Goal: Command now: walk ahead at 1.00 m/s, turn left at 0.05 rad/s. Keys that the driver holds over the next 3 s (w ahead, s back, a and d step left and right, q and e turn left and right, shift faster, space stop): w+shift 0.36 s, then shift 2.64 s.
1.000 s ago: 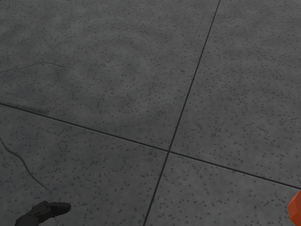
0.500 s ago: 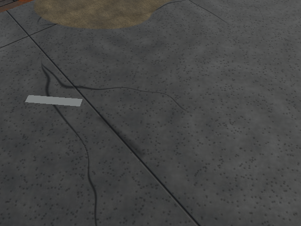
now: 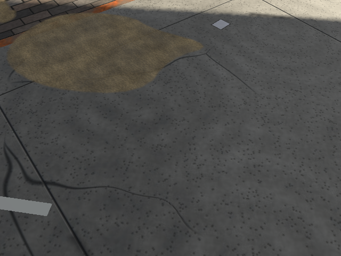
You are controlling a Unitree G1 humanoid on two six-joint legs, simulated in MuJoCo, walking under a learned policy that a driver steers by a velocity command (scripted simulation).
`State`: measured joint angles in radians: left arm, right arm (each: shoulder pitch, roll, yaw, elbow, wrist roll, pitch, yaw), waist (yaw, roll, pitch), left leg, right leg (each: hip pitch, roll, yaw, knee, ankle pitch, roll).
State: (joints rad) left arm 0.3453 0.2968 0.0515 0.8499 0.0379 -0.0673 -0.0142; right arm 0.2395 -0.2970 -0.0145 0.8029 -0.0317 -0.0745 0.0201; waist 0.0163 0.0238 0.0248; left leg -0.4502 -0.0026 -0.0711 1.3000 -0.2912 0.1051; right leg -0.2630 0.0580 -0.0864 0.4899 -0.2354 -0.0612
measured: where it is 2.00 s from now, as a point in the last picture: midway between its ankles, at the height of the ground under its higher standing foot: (160, 190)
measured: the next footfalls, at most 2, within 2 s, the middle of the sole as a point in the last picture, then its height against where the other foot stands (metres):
left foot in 0.28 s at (148, 253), level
right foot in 0.68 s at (184, 177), level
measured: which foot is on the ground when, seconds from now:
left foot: up 0.00-0.26, down 0.28-0.70, up 0.72-1.00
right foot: down 0.00-0.30, up 0.32-0.66, down 0.68-1.00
